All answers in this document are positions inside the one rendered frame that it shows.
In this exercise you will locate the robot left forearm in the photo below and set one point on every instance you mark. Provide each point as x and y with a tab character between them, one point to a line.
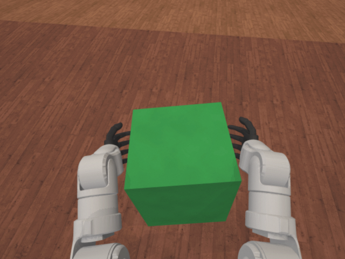
97	189

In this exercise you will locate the carton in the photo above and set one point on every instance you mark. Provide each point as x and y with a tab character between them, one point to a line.
181	166

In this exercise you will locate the left robot upper arm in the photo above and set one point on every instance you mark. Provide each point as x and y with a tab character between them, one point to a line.
103	251

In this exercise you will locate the right robot upper arm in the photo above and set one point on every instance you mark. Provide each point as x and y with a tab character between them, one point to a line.
266	250

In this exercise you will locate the robot right forearm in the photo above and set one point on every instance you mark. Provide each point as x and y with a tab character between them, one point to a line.
269	186

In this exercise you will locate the left robot hand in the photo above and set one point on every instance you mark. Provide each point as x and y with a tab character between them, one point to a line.
111	138

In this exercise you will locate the right robot hand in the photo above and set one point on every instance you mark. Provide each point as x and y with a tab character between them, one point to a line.
249	134

